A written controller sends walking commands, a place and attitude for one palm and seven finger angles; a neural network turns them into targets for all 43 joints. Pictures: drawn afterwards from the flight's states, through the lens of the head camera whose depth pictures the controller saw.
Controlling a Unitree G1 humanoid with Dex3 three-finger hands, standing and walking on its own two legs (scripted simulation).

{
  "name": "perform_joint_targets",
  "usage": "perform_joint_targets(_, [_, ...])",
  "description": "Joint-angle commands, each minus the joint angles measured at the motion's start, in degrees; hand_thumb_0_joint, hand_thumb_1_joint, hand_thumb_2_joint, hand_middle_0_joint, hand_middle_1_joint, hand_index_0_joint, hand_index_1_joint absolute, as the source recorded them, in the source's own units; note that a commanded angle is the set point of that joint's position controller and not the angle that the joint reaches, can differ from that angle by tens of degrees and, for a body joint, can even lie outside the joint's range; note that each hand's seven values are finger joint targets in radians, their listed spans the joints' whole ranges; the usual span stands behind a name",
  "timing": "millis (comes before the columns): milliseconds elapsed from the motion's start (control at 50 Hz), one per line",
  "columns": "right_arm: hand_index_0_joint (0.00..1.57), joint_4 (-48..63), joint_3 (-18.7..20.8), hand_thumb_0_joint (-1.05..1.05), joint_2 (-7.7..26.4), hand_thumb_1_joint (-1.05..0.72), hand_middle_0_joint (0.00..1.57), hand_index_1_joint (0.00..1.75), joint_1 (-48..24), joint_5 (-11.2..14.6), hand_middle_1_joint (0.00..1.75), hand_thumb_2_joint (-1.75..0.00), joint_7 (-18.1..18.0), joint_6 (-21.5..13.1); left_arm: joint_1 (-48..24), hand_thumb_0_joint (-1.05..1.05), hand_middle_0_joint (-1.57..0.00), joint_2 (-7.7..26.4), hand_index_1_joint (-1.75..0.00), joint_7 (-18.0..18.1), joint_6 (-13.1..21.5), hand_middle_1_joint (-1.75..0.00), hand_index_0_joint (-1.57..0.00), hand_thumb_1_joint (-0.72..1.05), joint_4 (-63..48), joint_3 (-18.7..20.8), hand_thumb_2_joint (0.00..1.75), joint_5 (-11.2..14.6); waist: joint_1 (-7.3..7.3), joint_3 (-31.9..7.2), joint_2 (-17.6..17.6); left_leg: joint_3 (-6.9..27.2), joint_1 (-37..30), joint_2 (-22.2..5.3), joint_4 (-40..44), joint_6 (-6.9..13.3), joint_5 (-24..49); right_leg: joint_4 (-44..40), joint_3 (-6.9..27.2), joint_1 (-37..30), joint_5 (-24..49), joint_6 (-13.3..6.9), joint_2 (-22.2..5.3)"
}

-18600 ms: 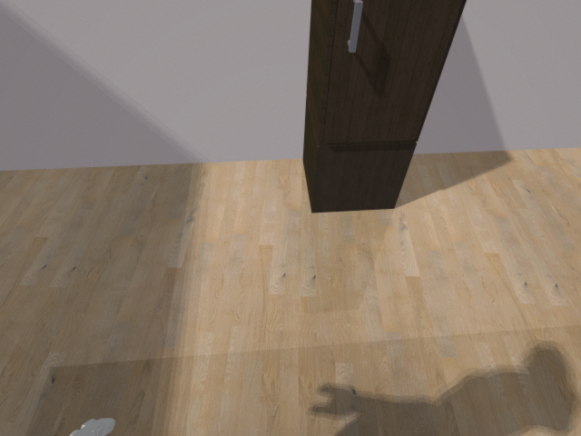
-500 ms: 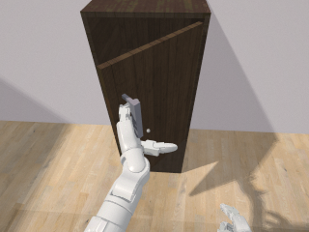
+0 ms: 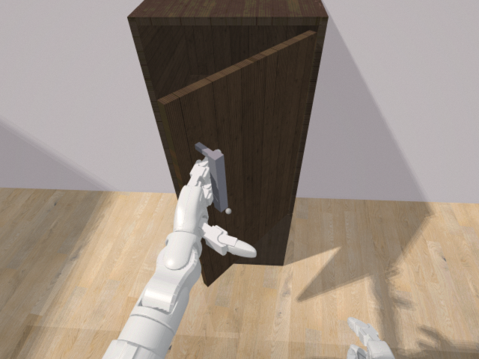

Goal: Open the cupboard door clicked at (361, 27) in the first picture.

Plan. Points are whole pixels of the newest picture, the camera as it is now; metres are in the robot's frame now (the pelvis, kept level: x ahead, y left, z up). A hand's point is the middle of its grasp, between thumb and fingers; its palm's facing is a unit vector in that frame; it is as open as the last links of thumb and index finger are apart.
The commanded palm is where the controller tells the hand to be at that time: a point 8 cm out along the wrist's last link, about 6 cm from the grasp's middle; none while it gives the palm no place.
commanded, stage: slide the hand sideways off the handle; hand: left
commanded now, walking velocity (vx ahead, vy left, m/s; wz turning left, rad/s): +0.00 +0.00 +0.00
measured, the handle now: (211, 178) +0.40 +0.08 +0.11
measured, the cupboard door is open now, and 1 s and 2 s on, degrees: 49 49 49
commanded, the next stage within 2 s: draw the hand back to the body in 0.86 s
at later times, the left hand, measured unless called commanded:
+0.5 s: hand (206, 237) +0.28 +0.07 +0.10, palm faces -0.04 -1.00 -0.02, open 16.4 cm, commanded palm +0.25 +0.13 +0.10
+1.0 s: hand (176, 262) +0.24 +0.11 +0.09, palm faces -0.04 -1.00 -0.03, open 16.4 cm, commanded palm +0.22 +0.17 +0.10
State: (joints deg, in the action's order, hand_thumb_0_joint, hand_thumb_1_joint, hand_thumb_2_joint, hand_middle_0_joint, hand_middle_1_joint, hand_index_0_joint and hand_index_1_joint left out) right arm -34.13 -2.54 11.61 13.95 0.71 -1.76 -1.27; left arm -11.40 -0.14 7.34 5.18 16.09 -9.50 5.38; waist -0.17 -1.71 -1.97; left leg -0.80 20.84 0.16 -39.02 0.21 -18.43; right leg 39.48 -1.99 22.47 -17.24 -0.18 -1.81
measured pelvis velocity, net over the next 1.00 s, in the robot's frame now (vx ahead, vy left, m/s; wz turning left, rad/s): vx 0.03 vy -0.02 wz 0.03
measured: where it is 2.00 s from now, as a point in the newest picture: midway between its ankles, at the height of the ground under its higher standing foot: outside the picture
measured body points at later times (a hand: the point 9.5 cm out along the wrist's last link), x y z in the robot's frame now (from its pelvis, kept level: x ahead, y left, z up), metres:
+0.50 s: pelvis +0.03 -0.02 +0.00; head +0.03 -0.03 +0.45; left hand +0.27 +0.13 +0.10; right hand +0.23 -0.22 -0.07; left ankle +0.02 +0.12 -0.72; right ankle +0.04 -0.12 -0.72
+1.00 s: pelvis +0.03 -0.02 -0.01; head +0.04 -0.03 +0.44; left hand +0.23 +0.17 +0.10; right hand +0.22 -0.23 -0.08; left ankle +0.02 +0.12 -0.72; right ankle +0.04 -0.12 -0.72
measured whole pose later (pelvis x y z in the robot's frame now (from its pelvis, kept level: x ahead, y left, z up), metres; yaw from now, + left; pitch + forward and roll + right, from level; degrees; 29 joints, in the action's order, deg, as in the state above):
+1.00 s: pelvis +0.03 -0.02 -0.01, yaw +2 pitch +3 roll +0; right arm -29.6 -2.2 13.5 14.7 1.1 -3.4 -10.3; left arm 23.9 8.6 -7.1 7.4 -17.1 -2.0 9.7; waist -1.2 -2.8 -3.1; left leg 1.7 24.4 -0.9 -45.3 -1.1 -23.8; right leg 44.7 -4.4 24.9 -22.8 -1.3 -0.9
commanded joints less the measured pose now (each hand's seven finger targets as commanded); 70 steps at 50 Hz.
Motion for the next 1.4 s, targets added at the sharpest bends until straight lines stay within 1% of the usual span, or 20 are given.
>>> perform_joint_targets(0, [0.2,11.51,2.21,0.0,5.06,-0.9,0.2,0.3,-8.02,-0.35,0.3,-0.9,0.98,-3.39,-10.44,0.0,-0.15,0.14,-0.3,-0.1,5.08,-0.3,-0.15,-0.5,-18.83,-0.1,0.3,-2.67,-1.37,-10.87,6.27,0.85,-2.81,-0.1,7.93,0.57,2.68,-7.22,-1.03,-4.85,1.91,-1.71,1.87])
perform_joint_targets(60, [0.2,12.28,2.18,0.0,4.69,-0.9,0.2,0.3,-8.35,-0.33,0.3,-0.9,1.13,-3.4,-7.48,0.0,-0.15,0.51,-0.3,-0.67,4.72,-0.3,-0.15,-0.5,-23.56,-0.53,0.3,-3.08,-1.37,-10.69,2.99,0.27,-3.63,-0.05,7.73,0.61,3.17,-7.4,-0.77,-5.22,2.94,-1.76,1.97])
perform_joint_targets(160, [0.2,13.28,1.89,0.0,4.55,-0.9,0.2,0.3,-9.06,-0.36,0.3,-0.9,0.75,-3.31,1.99,0.0,-0.15,3.2,-0.3,-1.74,3.2,-0.3,-0.15,-0.5,-30.0,2.06,0.3,-1.87,-1.86,-10.03,4.82,-0.36,-3.5,0.2,7.58,0.78,4.95,-8.2,-0.31,-7.57,5.98,-1.38,1.87])
perform_joint_targets(200, [0.2,13.59,1.68,0.0,4.5,-0.9,0.2,0.3,-9.46,-0.32,0.3,-0.9,0.58,-3.47,3.05,0.0,-0.15,2.66,-0.3,-2.27,2.89,-0.3,-0.15,-0.5,-32.14,0.81,0.3,-1.66,-1.01,-8.2,5.39,-0.07,-3.44,0.21,7.38,0.92,4.46,-8.49,-0.34,-6.57,5.31,-1.13,1.82])
perform_joint_targets(240, [0.2,13.41,1.74,0.0,4.58,-0.9,0.2,0.3,-9.23,-0.35,0.3,-0.9,0.4,-3.71,3.61,0.0,-0.15,3.02,-0.3,-2.71,2.74,-0.3,-0.15,-0.5,-34.12,0.59,0.3,-1.72,-0.42,-7.89,3.12,0.04,-4.17,0.33,6.78,0.85,4.37,-8.19,-0.43,-5.24,5.32,-1.13,1.97])
perform_joint_targets(280, [0.2,13.31,1.79,0.0,4.65,-0.9,0.2,0.3,-8.56,-0.39,0.3,-0.9,0.29,-4.22,5.2,0.0,-0.15,3.24,-0.3,-3.4,2.69,-0.3,-0.15,-0.5,-35.37,0.24,0.3,-1.63,-0.03,-8.55,4.99,0.46,-4.54,0.29,6.14,0.95,5.24,-7.93,-0.52,-5.36,6.28,-1.08,2.03])
perform_joint_targets(380, [0.2,13.78,1.75,0.0,4.78,-0.9,0.2,0.3,-8.09,-0.51,0.3,-0.9,0.05,-4.96,11.73,0.0,-0.15,5.19,-0.3,-5.52,2.29,-0.3,-0.15,-0.5,-38.22,1.99,0.3,-1.05,-0.74,-9.72,3.54,0.45,-4.33,0.71,5.03,0.91,8.08,-6.5,-0.4,-6.42,10.85,-1.05,1.75])
perform_joint_targets(480, [0.2,14.35,1.6,0.0,4.9,-0.9,0.2,0.3,-7.87,-0.52,0.3,-0.9,-0.29,-5.28,17.81,0.0,-0.15,8.01,-0.3,-7.27,1.67,-0.3,-0.15,-0.5,-39.99,5.76,0.3,0.21,-1.49,-9.45,4.89,0.4,-2.84,0.91,4.23,0.88,9.54,-5.78,-0.06,-7.53,13.83,-0.8,1.57])
perform_joint_targets(540, [0.2,14.92,1.53,0.0,4.83,-0.9,0.2,0.3,-7.83,-0.43,0.3,-0.9,-0.45,-5.77,19.56,0.0,-0.15,7.77,-0.3,-8.64,2.12,-0.3,-0.15,-0.5,-42.49,5.9,0.3,1.03,-1.14,-8.96,4.54,0.35,-2.6,1.0,3.67,0.95,9.86,-5.25,-0.11,-6.93,15.0,-0.53,1.54])
perform_joint_targets(720, [0.2,14.85,2.11,0.0,5.77,-0.9,0.2,0.3,-5.97,-0.04,0.3,-0.9,-1.16,-8.62,29.19,0.0,-0.15,12.22,-0.3,-13.61,4.97,-0.3,-0.15,-0.5,-45.88,11.53,0.3,4.36,-1.15,-9.33,3.66,0.72,-0.05,1.1,1.2,0.9,10.19,-3.8,0.53,-6.21,16.29,-0.09,1.42])
perform_joint_targets(780, [0.2,15.22,2.19,0.0,5.88,-0.9,0.2,0.3,-5.5,0.23,0.3,-0.9,-1.11,-10.05,33.32,0.0,-0.15,11.68,-0.3,-15.11,6.09,-0.3,-0.15,-0.5,-47.36,11.0,0.3,5.54,-1.2,-9.33,2.59,0.87,0.39,1.13,0.41,0.87,10.79,-3.03,0.23,-5.72,16.87,-0.12,1.53])
perform_joint_targets(880, [0.2,14.56,2.38,0.0,6.59,-0.9,0.2,0.3,-4.91,0.3,0.3,-0.9,-1.75,-11.89,27.97,0.0,-0.15,12.56,-0.3,-14.79,6.99,-0.3,-0.15,-0.5,-47.07,10.41,0.3,5.28,0.34,-6.37,4.91,1.74,2.85,1.03,-0.44,0.87,4.9,-3.94,0.57,-0.96,6.17,-0.04,1.66])
perform_joint_targets(900, [0.2,14.7,2.29,0.0,6.46,-0.9,0.2,0.3,-5.19,0.35,0.3,-0.9,-1.83,-12.24,26.93,0.0,-0.15,11.22,-0.3,-14.68,6.88,-0.3,-0.15,-0.5,-46.88,9.01,0.3,5.1,0.47,-6.01,4.08,1.75,2.91,1.13,-0.42,0.91,3.51,-4.19,0.68,-0.05,4.09,-0.01,1.47])
perform_joint_targets(960, [0.2,14.55,2.28,0.0,6.49,-0.9,0.2,0.3,-4.83,0.5,0.3,-0.9,-2.02,-12.92,26.22,0.0,-0.15,12.82,-0.3,-13.46,6.11,-0.3,-0.15,-0.5,-47.1,10.46,0.3,4.48,-0.5,-8.17,1.92,2.02,2.33,1.08,0.2,0.77,2.89,-3.52,0.09,-0.46,2.71,-0.38,1.51])
perform_joint_targets(1000, [0.2,14.74,2.19,0.0,6.33,-0.9,0.2,0.3,-5.17,0.42,0.3,-0.9,-2.03,-12.94,27.92,0.0,-0.15,14.8,-0.3,-12.78,5.34,-0.3,-0.15,-0.5,-47.85,13.18,0.3,4.48,-1.56,-10.58,2.85,1.79,2.14,1.14,0.45,0.88,4.12,-3.76,0.68,-3.26,3.8,-0.43,1.25])
perform_joint_targets(1040, [0.2,15.07,1.67,0.0,5.96,-0.9,0.2,0.3,-5.44,0.55,0.3,-0.9,-1.93,-12.96,30.05,0.0,-0.15,14.33,-0.3,-12.81,4.27,-0.3,-0.15,-0.5,-48.24,13.47,0.3,4.9,-2.22,-9.62,1.89,1.62,1.9,1.04,1.26,0.77,5.39,-3.45,-0.17,-4.08,6.14,-0.56,1.46])
perform_joint_targets(1080, [0.2,14.78,1.61,0.0,6.17,-0.9,0.2,0.3,-5.58,0.58,0.3,-0.9,-2.03,-12.77,31.35,0.0,-0.15,15.76,-0.3,-13.01,3.13,-0.3,-0.15,-0.5,-47.55,15.74,0.3,5.63,-2.53,-9.5,3.64,1.63,2.07,0.86,1.48,0.8,6.36,-3.93,-0.18,-5.33,7.42,-0.48,1.61])
perform_joint_targets(1180, [0.2,14.93,1.34,0.0,6.53,-0.9,0.2,0.3,-6.55,1.12,0.3,-0.9,-2.36,-12.99,29.51,0.0,-0.15,15.69,-0.3,-14.96,0.94,-0.3,-0.15,-0.5,-49.59,16.02,0.3,7.22,-1.9,-6.3,1.13,1.54,0.87,0.83,2.41,0.76,5.36,-5.55,-0.44,-4.11,5.76,-0.47,1.84])
perform_joint_targets(1280, [0.2,14.2,1.22,0.0,7.06,-0.9,0.2,0.3,-5.9,1.26,0.3,-0.9,-2.89,-13.98,29.47,0.0,-0.15,17.65,-0.3,-16.43,-0.47,-0.3,-0.15,-0.5,-50.08,18.24,0.3,8.35,-1.81,-5.3,2.22,2.2,-0.11,0.64,3.31,0.74,4.64,-6.46,-1.07,-3.98,4.29,-0.4,2.03])
perform_joint_targets(1380, [0.2,13.8,1.12,0.0,7.09,-0.9,0.2,0.3,-6.31,1.43,0.3,-0.9,-3.3,-14.56,29.0,0.0,-0.15,18.99,-0.3,-17.66,-1.45,-0.3,-0.15,-0.43,-51.79,20.45,0.33,9.14,-2.27,-6.57,0.4,2.36,-2.31,0.72,4.05,0.74,6.49,-6.41,-1.68,-5.16,6.44,-0.53,2.2])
